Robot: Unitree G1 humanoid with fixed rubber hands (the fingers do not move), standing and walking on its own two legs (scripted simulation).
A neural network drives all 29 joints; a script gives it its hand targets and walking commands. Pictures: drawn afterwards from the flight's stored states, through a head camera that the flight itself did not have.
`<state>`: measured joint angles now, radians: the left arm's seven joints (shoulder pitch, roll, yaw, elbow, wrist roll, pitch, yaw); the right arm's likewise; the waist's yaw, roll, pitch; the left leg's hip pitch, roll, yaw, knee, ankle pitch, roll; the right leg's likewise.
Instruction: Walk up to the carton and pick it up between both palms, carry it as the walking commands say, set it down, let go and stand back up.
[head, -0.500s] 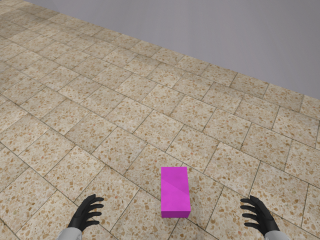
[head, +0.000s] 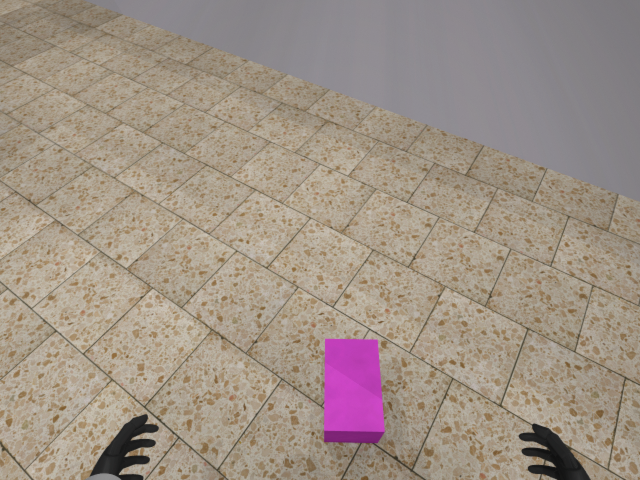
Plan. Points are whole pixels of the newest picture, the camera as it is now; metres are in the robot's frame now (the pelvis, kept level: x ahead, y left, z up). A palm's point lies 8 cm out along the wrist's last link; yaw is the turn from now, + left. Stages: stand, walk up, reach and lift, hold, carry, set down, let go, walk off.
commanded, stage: stand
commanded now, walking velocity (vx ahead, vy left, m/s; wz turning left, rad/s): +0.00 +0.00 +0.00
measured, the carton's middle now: (351, 390) +0.41 -0.06 -0.69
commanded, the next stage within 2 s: none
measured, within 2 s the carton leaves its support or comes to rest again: neither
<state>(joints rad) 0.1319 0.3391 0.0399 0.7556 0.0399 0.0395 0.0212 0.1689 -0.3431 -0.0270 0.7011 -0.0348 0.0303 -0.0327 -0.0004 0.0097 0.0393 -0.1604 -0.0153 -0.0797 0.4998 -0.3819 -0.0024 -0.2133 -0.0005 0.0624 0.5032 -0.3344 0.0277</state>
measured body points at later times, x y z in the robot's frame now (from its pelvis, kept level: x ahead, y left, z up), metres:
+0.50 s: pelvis -0.02 -0.01 +0.01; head +0.00 -0.01 +0.46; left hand +0.10 +0.30 -0.10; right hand +0.10 -0.31 -0.10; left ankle -0.08 +0.12 -0.73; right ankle -0.05 -0.14 -0.73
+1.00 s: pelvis -0.03 -0.01 +0.01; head -0.01 +0.00 +0.46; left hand +0.07 +0.31 -0.11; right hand +0.08 -0.32 -0.10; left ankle -0.08 +0.12 -0.73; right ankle -0.05 -0.14 -0.73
